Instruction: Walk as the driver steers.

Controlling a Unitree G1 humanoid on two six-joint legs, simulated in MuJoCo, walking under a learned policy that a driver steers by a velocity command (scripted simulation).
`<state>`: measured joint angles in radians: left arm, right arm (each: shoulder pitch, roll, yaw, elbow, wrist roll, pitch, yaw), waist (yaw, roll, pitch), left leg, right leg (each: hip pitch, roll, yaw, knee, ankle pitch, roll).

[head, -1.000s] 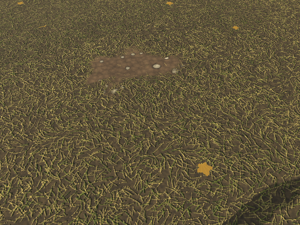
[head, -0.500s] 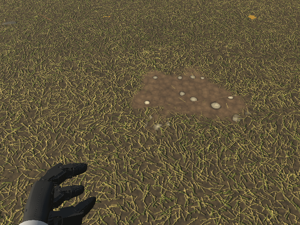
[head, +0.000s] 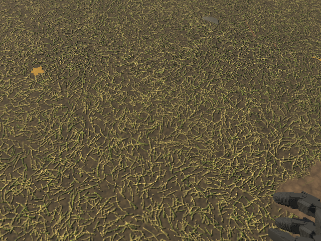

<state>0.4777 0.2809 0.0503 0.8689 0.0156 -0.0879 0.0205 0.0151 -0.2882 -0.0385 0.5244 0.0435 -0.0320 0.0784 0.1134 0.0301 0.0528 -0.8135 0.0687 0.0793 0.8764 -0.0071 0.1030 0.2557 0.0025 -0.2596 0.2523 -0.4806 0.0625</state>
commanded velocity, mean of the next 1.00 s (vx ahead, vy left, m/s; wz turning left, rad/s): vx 1.00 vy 0.00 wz -0.03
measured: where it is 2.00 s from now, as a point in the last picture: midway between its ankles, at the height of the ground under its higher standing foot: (183, 83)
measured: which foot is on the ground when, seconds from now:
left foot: up 0.00-0.04, down 0.06-0.52, up 0.54-1.00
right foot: down 0.00-0.04, up 0.06-0.48, down 0.50-1.00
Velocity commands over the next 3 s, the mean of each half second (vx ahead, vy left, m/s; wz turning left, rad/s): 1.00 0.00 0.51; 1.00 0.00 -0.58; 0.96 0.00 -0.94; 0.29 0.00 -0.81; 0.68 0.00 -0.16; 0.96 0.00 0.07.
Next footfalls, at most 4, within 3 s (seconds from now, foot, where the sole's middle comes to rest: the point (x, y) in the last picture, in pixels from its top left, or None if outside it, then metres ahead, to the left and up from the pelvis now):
0.06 left None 0.26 0.06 -0.74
0.50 right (192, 185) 0.70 -0.04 -0.74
1.04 left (129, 119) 1.15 0.33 -0.89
1.46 right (187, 82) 1.49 0.01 -0.89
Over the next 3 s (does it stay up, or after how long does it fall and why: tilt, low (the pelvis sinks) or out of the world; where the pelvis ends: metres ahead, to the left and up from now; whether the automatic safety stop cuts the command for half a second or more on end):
stays up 1.94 -0.50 -0.28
